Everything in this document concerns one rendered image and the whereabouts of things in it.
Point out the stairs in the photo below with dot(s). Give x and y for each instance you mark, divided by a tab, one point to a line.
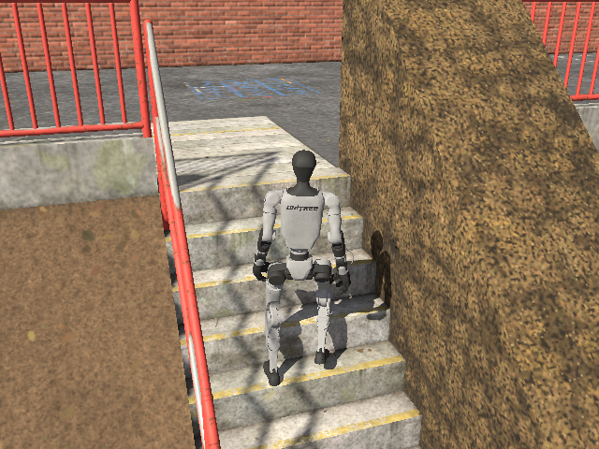
353	401

